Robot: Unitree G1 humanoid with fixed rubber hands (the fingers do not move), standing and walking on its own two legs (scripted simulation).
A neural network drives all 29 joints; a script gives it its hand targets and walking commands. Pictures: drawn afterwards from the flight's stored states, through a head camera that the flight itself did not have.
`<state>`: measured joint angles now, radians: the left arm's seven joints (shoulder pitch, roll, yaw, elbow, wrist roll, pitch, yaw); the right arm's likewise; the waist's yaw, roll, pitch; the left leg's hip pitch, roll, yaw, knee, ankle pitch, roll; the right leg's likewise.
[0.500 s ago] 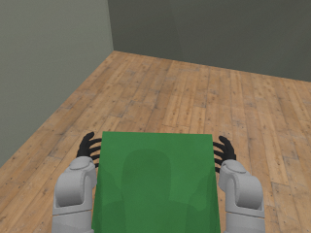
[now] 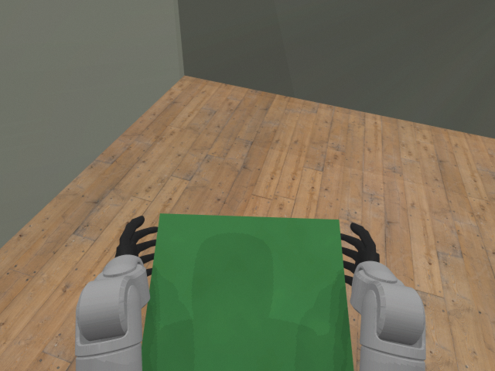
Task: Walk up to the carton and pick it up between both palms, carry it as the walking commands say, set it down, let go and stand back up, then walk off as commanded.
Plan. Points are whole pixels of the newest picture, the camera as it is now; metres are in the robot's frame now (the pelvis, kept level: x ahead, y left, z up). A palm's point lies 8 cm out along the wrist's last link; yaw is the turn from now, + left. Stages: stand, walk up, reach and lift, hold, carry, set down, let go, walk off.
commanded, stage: carry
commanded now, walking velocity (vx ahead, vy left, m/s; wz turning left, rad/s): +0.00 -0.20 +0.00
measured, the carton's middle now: (245, 298) +0.27 +0.01 -0.02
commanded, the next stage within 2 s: none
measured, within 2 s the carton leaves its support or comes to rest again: neither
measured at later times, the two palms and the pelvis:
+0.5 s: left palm (225, 318) +0.20 +0.04 +0.06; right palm (478, 329) +0.21 -0.30 +0.07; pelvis -0.06 -0.13 -0.01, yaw -1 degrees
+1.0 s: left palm out of the picture +0.14 -0.09 +0.06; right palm out of the picture +0.15 -0.44 +0.07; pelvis -0.12 -0.27 -0.01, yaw +0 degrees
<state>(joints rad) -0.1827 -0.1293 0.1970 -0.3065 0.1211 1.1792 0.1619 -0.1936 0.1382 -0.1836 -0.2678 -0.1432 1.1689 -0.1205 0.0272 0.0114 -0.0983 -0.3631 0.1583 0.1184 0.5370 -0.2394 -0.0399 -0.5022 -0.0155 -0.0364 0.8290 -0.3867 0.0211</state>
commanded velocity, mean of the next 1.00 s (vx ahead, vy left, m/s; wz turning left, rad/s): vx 0.00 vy -0.20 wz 0.00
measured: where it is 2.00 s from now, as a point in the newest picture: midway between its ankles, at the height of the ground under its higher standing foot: outside the picture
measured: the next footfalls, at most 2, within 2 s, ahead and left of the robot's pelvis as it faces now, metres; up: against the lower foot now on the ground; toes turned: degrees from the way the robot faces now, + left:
right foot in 0.10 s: +0.05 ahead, -0.19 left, +0.00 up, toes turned -7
left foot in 0.36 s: +0.00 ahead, +0.01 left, +0.00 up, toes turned +10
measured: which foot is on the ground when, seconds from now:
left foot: down 0.00-0.12, up 0.14-0.34, down 0.36-0.62, up 0.64-0.86, down 0.88-1.00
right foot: up 0.00-0.08, down 0.10-0.38, up 0.40-0.58, down 0.60-0.90, up 0.92-1.00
